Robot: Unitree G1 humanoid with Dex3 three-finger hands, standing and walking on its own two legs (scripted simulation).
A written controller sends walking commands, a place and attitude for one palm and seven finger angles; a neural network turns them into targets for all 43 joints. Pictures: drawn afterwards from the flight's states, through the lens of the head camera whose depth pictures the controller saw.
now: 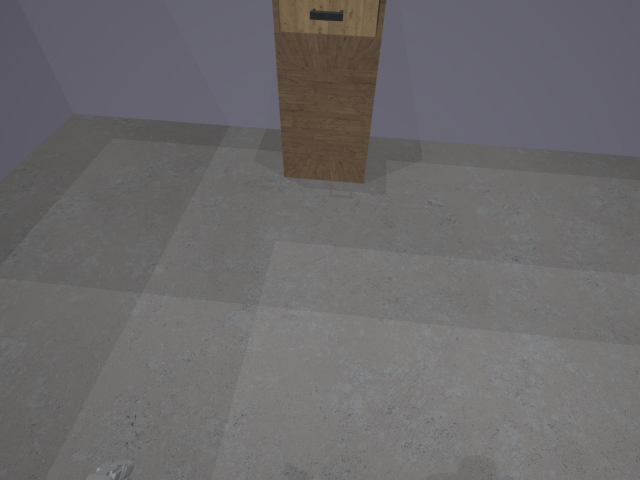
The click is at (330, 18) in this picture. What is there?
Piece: drawer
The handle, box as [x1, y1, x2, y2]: [310, 9, 342, 20]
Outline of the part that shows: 310,11 310,19 342,20 342,10 340,10 339,12 316,11 315,9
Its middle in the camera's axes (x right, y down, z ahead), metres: +0.02 -0.81 +1.39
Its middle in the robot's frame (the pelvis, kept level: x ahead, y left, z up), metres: +1.59 +0.06 +0.02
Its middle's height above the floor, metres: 0.79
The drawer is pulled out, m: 0.00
